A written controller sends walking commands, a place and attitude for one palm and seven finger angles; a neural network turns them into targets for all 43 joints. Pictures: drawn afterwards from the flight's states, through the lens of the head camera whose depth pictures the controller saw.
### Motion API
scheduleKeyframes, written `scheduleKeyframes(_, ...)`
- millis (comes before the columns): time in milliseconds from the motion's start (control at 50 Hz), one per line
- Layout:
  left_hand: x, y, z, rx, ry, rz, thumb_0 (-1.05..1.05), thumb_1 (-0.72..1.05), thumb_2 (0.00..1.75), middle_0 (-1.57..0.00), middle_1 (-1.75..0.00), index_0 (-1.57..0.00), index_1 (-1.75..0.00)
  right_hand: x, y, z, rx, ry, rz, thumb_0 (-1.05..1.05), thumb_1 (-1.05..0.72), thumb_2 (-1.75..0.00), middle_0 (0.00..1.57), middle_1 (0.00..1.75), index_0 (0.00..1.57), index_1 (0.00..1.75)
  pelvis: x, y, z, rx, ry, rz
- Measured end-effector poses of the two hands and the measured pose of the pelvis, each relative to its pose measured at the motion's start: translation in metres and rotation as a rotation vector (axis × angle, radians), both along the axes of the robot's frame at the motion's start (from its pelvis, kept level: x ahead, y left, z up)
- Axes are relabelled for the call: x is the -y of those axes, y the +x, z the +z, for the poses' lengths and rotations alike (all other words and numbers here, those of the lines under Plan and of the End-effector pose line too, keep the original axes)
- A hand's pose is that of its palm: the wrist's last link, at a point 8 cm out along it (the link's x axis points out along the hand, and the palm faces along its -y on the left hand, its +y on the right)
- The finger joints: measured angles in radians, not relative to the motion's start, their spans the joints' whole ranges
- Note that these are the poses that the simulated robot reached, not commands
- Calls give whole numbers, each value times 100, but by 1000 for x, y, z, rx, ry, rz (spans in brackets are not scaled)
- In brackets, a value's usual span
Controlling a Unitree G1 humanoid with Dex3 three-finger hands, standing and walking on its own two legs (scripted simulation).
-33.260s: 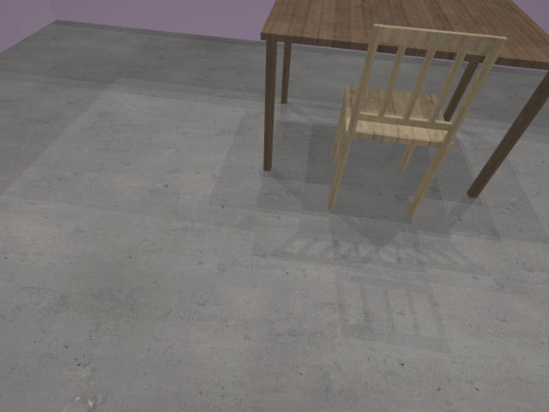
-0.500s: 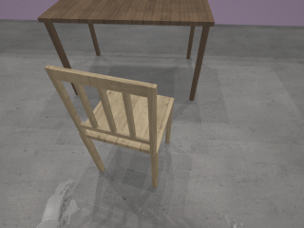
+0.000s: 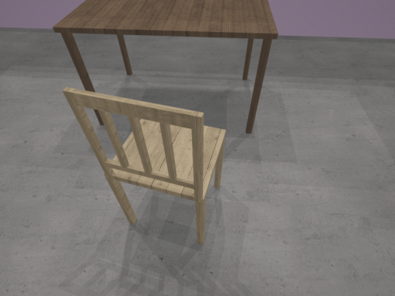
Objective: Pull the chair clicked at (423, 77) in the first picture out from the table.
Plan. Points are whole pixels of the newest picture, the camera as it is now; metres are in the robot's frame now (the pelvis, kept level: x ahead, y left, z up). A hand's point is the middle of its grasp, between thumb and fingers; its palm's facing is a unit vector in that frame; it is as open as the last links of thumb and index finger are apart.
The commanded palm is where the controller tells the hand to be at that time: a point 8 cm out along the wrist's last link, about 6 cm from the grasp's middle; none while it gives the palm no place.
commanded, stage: let the arm hang, fingers relaxed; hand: left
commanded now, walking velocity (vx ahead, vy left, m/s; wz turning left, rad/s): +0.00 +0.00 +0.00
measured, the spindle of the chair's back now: (141, 146) +0.56 +0.22 -0.09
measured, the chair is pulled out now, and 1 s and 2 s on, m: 0.59 0.59 0.59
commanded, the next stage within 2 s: look to check the result in 0.44 s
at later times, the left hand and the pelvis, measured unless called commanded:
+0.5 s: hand out of the picture -0.01 +0.15 -0.18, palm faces +0.03 -0.99 -0.17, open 7.4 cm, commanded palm none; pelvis +0.00 -0.01 +0.00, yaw +0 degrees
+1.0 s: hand out of the picture +0.00 +0.15 -0.18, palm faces +0.04 -0.98 -0.19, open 7.3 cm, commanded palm none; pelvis +0.01 -0.01 +0.00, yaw +0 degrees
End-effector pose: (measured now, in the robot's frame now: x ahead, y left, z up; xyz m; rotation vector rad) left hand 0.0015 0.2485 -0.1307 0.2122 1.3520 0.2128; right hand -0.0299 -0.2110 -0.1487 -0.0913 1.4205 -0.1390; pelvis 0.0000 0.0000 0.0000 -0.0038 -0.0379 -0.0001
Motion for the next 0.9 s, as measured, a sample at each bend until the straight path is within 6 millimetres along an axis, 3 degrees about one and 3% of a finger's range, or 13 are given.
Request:
scheduleKeyframes(120, 22, -14, -6, -36, -44, 9, 0, 91, 90, -20, -30, -20, -30, -6, -9, -2, -21, 22, -12, 1, -91, -90, 20, 30, 20, 30, 4, 0, 0, -1, 2, -5)
scheduleKeyframes(320, 54, -20, -16, -58, -116, 13, 1, 92, 89, -20, -30, -20, -30, -3, -15, 1, -36, 7, -33, 1, -91, -90, 20, 30, 19, 30, 9, 0, 0, -5, 1, -10)
scheduleKeyframes(640, 49, -10, -15, -50, -99, 14, 0, 91, 89, -20, -30, -20, -30, -9, -18, 2, -59, 14, -51, 0, -91, -90, 20, 30, 19, 30, 10, 4, 0, -9, -1, -10)
scheduleKeyframes(900, 45, -3, -14, -46, -88, 17, 1, 92, 89, -20, -30, -20, -30, -11, -10, 1, -55, 18, -47, 0, -91, -90, 20, 30, 19, 30, 9, 8, 0, -10, 1, -7)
